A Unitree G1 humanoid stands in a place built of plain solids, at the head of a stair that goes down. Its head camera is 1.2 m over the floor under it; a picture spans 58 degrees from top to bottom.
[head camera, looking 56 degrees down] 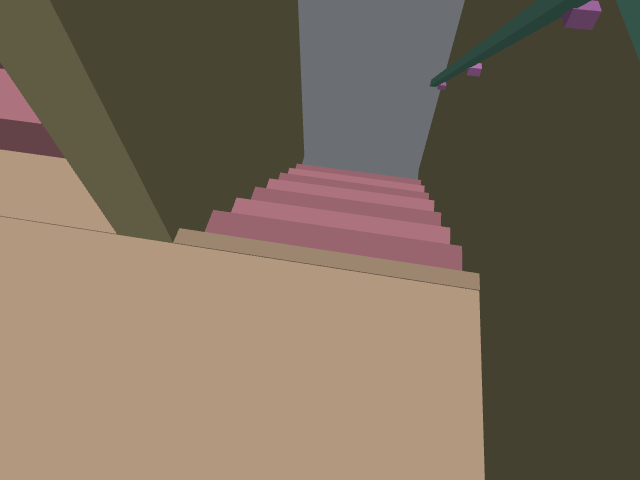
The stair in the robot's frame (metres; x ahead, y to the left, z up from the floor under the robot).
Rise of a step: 0.19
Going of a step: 0.23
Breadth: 1.00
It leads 10 degrees to the right of straight ahead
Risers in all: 8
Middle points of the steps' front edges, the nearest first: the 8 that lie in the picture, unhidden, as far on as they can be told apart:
0.77 -0.01 0.00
1.00 -0.06 -0.20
1.23 -0.10 -0.39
1.47 -0.14 -0.59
1.71 -0.18 -0.79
1.93 -0.22 -0.98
2.16 -0.26 -1.17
2.39 -0.30 -1.36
